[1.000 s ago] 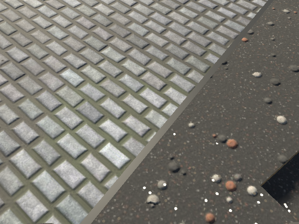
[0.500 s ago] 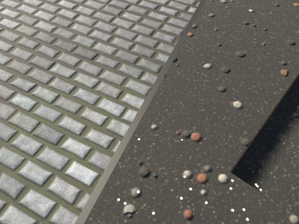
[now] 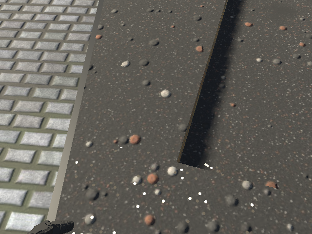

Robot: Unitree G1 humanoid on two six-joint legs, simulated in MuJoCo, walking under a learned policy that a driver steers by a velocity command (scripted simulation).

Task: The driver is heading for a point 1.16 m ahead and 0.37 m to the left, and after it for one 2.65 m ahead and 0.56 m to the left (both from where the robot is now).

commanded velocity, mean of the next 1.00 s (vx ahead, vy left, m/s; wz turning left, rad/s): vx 0.29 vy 0.00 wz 0.41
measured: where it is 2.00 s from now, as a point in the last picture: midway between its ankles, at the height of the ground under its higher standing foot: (116, 115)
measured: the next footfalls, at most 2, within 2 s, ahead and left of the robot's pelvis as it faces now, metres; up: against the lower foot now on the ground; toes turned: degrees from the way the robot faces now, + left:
left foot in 0.44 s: +0.01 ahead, +0.14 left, +0.00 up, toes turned +27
right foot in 1.06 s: +0.41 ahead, +0.09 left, +0.00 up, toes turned +21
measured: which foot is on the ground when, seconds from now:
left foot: up 0.00-0.42, down 0.44-1.00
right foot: down 0.00-0.46, up 0.48-1.00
